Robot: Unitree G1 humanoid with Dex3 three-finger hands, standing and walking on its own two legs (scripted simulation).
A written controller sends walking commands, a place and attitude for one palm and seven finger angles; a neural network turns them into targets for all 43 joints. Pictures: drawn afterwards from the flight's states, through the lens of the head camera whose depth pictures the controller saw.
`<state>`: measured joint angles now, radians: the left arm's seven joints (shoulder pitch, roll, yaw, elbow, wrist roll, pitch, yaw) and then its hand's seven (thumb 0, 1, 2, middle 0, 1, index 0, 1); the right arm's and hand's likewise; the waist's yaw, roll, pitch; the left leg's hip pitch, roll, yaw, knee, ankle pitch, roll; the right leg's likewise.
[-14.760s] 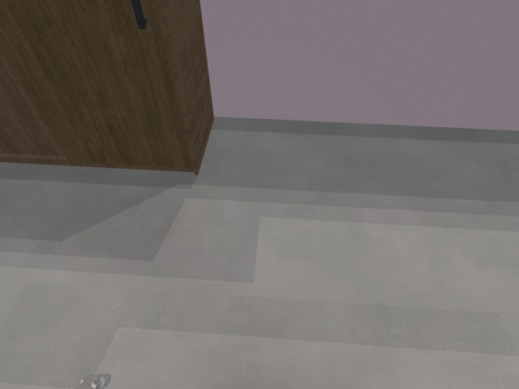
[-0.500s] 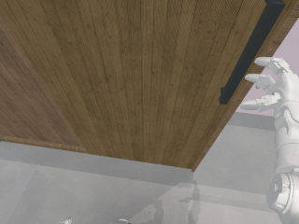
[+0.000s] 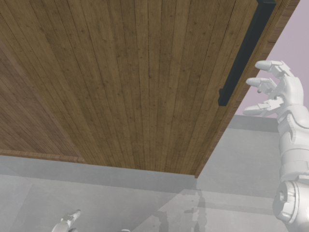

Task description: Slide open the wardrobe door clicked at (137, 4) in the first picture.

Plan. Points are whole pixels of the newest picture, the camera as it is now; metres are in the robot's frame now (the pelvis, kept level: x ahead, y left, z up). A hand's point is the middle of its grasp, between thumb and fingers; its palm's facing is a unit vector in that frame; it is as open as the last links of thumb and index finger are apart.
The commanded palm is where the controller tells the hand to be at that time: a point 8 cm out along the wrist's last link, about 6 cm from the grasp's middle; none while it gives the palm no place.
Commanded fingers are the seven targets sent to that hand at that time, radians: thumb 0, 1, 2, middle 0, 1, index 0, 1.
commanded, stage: move the hooked fingers beside the handle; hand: right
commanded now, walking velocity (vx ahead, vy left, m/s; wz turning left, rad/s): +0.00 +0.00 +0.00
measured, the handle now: (238, 59) +0.51 -0.15 +0.18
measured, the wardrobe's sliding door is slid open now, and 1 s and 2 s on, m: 0.00 0.00 0.00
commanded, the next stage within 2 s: feel for the door with the fingertips in 0.10 s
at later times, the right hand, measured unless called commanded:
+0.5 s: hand (250, 92) +0.44 -0.18 +0.15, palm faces -0.03 +1.00 +0.01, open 14.0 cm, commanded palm +0.41 -0.22 +0.15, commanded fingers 0.00 0.50 -0.30 0.30 1.20 0.30 1.20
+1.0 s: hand (245, 87) +0.45 -0.17 +0.15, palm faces +0.00 +1.00 -0.01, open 14.0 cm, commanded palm +0.43 -0.22 +0.15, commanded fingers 0.00 0.50 -0.30 0.30 1.20 0.30 1.20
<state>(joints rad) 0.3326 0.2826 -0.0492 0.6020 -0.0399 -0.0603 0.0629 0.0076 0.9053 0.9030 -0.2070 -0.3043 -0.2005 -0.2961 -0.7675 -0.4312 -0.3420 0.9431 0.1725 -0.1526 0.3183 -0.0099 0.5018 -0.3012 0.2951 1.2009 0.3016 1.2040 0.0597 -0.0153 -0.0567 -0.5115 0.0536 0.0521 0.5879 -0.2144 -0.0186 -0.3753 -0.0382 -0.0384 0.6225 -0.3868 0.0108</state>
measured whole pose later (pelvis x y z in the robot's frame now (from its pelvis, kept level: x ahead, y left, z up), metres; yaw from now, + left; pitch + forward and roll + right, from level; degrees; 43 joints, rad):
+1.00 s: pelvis -0.02 +0.01 +0.00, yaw +0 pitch +8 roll +0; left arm 0.35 0.29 -0.04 0.65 -0.03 -0.07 0.06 0.01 0.91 0.90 -0.21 -0.30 -0.20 -0.30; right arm -0.87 -0.40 -0.31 1.05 0.14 -0.19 0.24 -0.01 0.50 -0.30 0.30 1.20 0.30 1.20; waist 0.08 -0.02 -0.05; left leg -0.54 0.05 0.05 0.60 -0.20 -0.01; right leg -0.40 -0.04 -0.03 0.63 -0.37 0.02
